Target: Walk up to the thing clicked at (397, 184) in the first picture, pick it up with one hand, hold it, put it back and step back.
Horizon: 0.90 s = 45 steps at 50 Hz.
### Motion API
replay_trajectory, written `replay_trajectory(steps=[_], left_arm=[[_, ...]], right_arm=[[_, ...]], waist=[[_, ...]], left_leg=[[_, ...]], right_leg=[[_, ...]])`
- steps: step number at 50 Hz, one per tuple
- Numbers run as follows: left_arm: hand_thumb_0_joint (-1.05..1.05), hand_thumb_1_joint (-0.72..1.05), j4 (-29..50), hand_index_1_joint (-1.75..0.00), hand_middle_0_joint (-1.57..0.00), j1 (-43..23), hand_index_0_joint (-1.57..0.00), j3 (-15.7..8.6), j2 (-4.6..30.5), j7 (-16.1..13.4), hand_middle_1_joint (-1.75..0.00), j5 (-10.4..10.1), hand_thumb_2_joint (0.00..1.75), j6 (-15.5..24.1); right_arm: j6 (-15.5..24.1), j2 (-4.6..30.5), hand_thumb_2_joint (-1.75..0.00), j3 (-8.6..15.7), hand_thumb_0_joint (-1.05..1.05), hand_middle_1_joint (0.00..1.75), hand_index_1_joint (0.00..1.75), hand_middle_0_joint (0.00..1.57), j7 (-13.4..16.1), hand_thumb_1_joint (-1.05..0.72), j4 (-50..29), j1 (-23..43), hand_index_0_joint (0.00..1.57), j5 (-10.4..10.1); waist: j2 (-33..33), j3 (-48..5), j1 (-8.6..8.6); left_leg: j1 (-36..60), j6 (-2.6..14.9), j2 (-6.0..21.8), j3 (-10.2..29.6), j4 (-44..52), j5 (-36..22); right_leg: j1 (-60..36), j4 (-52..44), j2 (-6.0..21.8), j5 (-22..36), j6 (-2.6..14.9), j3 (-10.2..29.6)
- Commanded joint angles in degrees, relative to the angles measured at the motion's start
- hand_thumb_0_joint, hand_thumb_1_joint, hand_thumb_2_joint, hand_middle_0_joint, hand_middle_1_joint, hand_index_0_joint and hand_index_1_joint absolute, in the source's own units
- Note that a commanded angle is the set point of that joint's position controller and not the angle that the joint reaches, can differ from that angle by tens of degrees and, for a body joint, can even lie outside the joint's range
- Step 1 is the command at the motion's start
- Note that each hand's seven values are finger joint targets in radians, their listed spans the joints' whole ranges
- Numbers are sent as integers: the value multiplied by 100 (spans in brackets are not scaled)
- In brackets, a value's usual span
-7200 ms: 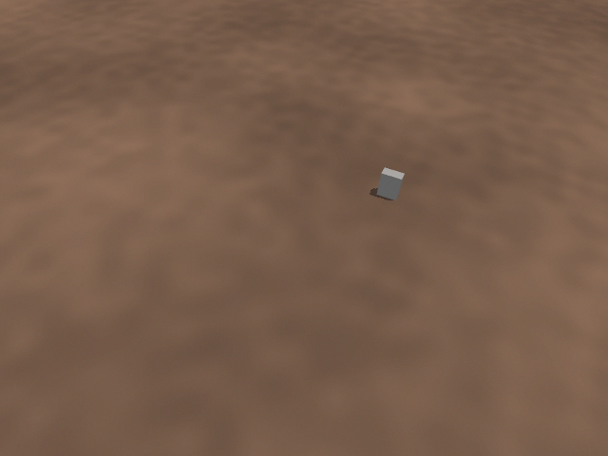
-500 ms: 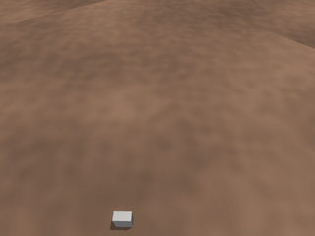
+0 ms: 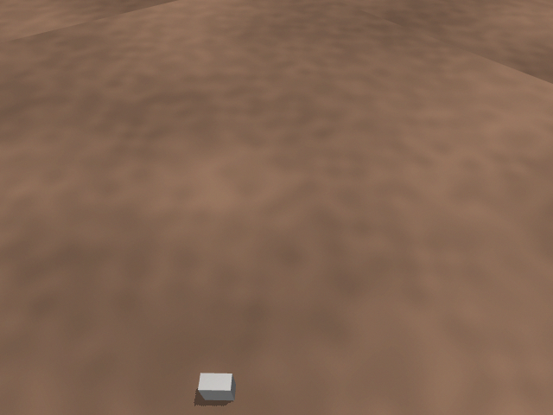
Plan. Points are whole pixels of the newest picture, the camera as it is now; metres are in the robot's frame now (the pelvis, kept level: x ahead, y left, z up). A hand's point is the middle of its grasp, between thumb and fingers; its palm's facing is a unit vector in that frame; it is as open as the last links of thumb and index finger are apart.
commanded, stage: stand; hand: left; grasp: from the side
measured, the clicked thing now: (218, 387) +0.33 +0.19 -0.72
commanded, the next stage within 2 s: go down in 0.54 s
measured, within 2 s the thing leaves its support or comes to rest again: neither
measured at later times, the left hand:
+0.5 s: hand out of the picture +0.08 +0.26 -0.15, palm faces -0.03 -0.94 -0.35, open 7.4 cm
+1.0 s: hand out of the picture +0.15 +0.27 -0.17, palm faces +0.05 -0.94 -0.35, open 13.5 cm
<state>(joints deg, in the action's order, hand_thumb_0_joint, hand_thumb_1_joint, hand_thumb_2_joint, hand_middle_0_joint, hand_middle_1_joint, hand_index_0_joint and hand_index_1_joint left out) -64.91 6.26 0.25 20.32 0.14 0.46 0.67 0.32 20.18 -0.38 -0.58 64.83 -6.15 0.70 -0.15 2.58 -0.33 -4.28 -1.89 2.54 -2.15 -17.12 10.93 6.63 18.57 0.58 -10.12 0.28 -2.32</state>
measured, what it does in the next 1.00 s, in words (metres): stands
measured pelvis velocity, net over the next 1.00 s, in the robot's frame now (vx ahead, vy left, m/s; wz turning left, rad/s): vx -0.01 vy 0.01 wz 0.01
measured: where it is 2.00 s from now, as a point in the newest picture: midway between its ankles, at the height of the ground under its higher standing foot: outside the picture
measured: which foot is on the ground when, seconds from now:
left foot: down 0.00-1.00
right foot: down 0.00-1.00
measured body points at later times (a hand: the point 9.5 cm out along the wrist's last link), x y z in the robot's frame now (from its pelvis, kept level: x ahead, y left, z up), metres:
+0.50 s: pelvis +0.00 +0.00 +0.00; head +0.01 +0.00 +0.45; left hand +0.08 +0.31 -0.13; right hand +0.07 -0.30 -0.13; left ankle -0.02 +0.14 -0.75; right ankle +0.00 -0.11 -0.75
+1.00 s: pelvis -0.01 +0.01 -0.03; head +0.04 +0.01 +0.42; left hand +0.14 +0.32 -0.15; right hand +0.08 -0.25 -0.15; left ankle -0.02 +0.14 -0.75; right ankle +0.00 -0.11 -0.75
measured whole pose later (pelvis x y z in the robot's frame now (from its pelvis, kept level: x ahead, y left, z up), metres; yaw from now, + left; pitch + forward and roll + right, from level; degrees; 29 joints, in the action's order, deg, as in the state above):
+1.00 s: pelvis -0.01 +0.01 -0.03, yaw +0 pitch +8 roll +0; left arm -53.2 1.3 -11.3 19.7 2.1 4.4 -3.0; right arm 3.5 13.8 1.0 1.1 41.9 -14.7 -1.3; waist 0.5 -1.4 -2.3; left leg -27.4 -0.9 2.2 -1.4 -39.0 19.5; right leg 28.7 38.4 1.7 -17.7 -0.2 -2.3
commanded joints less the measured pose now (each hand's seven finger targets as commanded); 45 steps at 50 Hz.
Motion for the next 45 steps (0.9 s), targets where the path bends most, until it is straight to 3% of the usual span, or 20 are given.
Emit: replay_trajectory(steps=[1, 31, 32, 33, 34, 35, 36, 37, 38, 40, 41, 43, 45], left_arm=[[0, 90, 345, -30, -20, -212, -20, -246, 1245, -65, -30, -11, 90, 128], [0, 90, 403, -30, -20, -251, -20, -266, 1237, -67, -30, 6, 90, 110], [0, 82, 399, -22, -12, -208, -12, -253, 1213, -65, -22, 6, 82, 114], [0, 74, 2410, -14, -4, -2218, -4, -264, 166, -136, -14, -254, 74, 590], [0, 66, 1787, -6, 0, -2566, -1, -422, 557, -177, -6, -236, 66, 513], [0, 58, 903, -4, 0, -1390, 0, -901, 1327, -196, -4, -48, 58, 307], [0, 50, 608, -4, 0, -1288, -1, -931, 1274, -121, -5, 62, 50, 223], [0, 42, 742, -5, 0, -1774, -1, -995, 1354, -29, -6, 150, 42, 240], [0, 34, 802, -5, 0, -1678, -1, -1149, 1466, 23, -6, 272, 34, 304], [0, 24, 554, -7, -1, -531, -3, -1338, 1304, 98, -9, 421, 23, 182], [0, 19, 873, -7, -2, -524, -3, -1403, 1343, 101, -9, 458, 21, 155], [0, 7, 1018, -7, -4, -399, -5, -1353, 1113, 105, -9, 459, 17, -39], [0, -3, 1403, -7, -4, -483, -5, -1479, 1203, 105, -8, 428, 15, -217]], right_arm=[[121, 1196, -90, 249, 0, 30, 30, 20, 94, -90, -318, 185, 20, -10], [117, 1216, -90, 276, 0, 30, 30, 20, 107, -90, -353, 169, 20, 10], [125, 1227, -91, 276, 0, 30, 30, 21, 104, -93, -346, 179, 20, 3], [400, 217, -92, 31, 0, 30, 30, 20, 218, -100, -1929, 18, 20, -382], [387, 370, -92, 56, 0, 30, 30, 20, 268, -98, -1610, -263, 20, -398], [325, 601, -93, 215, 0, 30, 30, 20, 320, -98, -1630, -477, 20, -403], [310, 568, -92, 270, 0, 30, 30, 20, 307, -97, -1682, -568, 20, -340], [335, 540, -92, 313, 0, 30, 30, 20, 308, -97, -1862, -612, 20, -315], [379, 560, -92, 424, 0, 30, 30, 20, 308, -97, -2034, -667, 20, -239], [417, 485, -91, 493, 0, 30, 30, 20, 265, -95, -2244, -891, 20, -178], [439, 472, -91, 518, 0, 30, 30, 20, 259, -93, -2417, -874, 20, -179], [464, 427, -90, 526, 0, 30, 30, 20, 271, -90, -2577, -856, 20, -202], [491, 422, -90, 551, 0, 30, 30, 20, 266, -90, -2798, -780, 20, -227]], waist=[[-24, -448, 25], [-55, -416, 20], [-81, -415, 36], [-186, 114, -683], [290, -97, -431], [59, -161, -203], [252, -382, -201], [299, -514, -165], [195, -974, -98], [22, -1408, 155], [-168, -1638, 215], [-206, -1504, 138], [-216, -1447, 80]], left_leg=[[58, 212, 615, 482, 227, -944], [-18, 235, 598, 463, 261, -773], [-2, 235, 610, 481, 267, -798], [-854, 266, -288, -141, -263, -189], [-842, 314, -284, -102, -344, -99], [-970, 289, -304, -151, -406, -33], [-1126, 311, -323, -118, -665, -99], [-1253, 313, -287, -69, -839, -161], [-1317, 298, -291, -56, -1031, -273], [-1637, 249, -357, -39, -1338, -498], [-1661, 235, -399, -58, -1410, -578], [-1711, 222, -395, -40, -1446, -531], [-1837, 216, -349, 31, -1570, -492]], right_leg=[[-184, -271, 741, 1127, 95, 614], [-192, -304, 761, 974, 122, 650], [-176, -293, 753, 1001, 110, 636], [1110, 79, 30, 554, 9, 170], [738, 45, 43, 280, -38, 103], [733, 126, 24, 85, 9, 64], [871, 293, 32, 107, 23, 76], [969, 536, 9, 189, 34, 44], [908, 787, 38, 376, 38, 76], [809, 1119, 42, 508, 74, 58], [744, 1206, 53, 591, 82, 95], [929, 1224, 17, 506, 80, 75], [1207, 1342, -18, 403, 87, 39]])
